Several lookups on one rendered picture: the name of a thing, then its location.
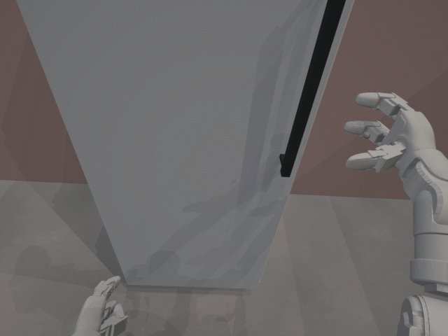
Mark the right robot upper arm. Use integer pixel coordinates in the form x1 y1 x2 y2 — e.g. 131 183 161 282
397 295 448 336

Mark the fridge door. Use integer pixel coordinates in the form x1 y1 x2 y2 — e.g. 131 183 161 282
16 0 353 289

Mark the robot left hand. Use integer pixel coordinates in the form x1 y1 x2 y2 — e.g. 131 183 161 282
74 276 128 336

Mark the handle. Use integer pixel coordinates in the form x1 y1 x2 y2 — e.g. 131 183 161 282
279 0 346 177

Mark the robot right hand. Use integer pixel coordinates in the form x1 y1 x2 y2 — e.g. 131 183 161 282
344 92 437 172

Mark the right robot forearm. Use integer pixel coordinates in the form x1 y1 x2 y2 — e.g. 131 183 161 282
398 148 448 298

